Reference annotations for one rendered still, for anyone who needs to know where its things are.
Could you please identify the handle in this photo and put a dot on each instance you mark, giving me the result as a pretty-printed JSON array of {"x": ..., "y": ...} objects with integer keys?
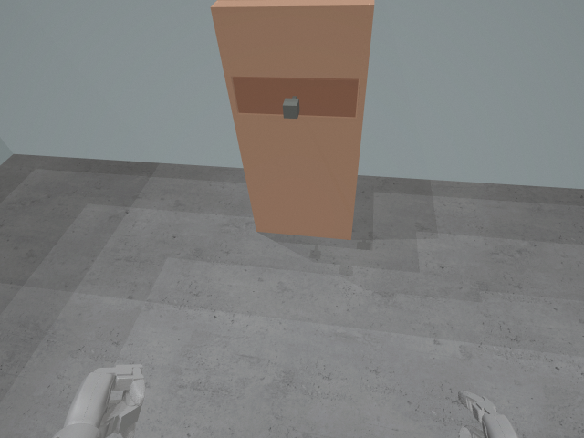
[{"x": 291, "y": 108}]

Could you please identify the robot right hand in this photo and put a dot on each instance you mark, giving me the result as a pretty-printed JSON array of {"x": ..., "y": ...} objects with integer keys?
[{"x": 495, "y": 425}]

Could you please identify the cabinet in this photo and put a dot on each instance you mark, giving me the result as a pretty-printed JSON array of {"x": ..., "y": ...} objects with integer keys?
[{"x": 301, "y": 174}]

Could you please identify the robot left hand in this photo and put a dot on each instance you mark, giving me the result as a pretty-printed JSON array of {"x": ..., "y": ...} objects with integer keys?
[{"x": 92, "y": 404}]

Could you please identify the drawer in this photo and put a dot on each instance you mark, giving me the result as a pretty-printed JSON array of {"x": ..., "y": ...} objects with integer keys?
[{"x": 335, "y": 97}]

